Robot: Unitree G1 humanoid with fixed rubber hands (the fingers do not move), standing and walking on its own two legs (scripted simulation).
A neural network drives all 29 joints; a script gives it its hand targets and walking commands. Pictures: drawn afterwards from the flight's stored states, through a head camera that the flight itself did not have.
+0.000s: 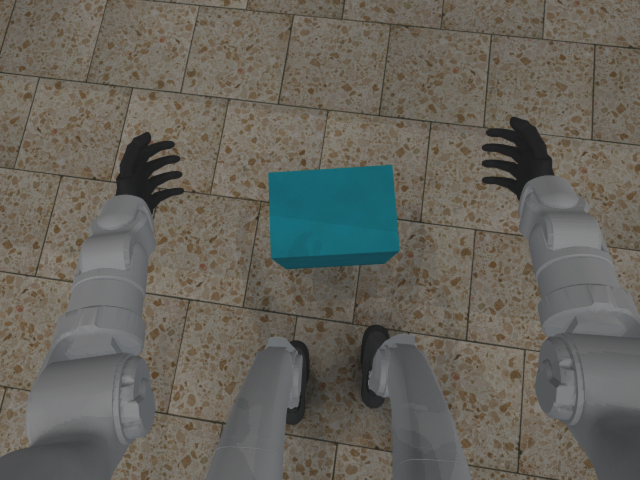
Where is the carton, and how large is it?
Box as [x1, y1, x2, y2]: [268, 165, 399, 268]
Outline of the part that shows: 391,165 268,173 271,258 285,268 384,263 399,250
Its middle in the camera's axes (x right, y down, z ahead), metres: +0.03 -0.04 +0.94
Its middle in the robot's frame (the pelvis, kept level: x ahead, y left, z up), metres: +0.49 +0.02 -0.55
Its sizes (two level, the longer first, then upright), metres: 0.269 0.188 0.255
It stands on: the floor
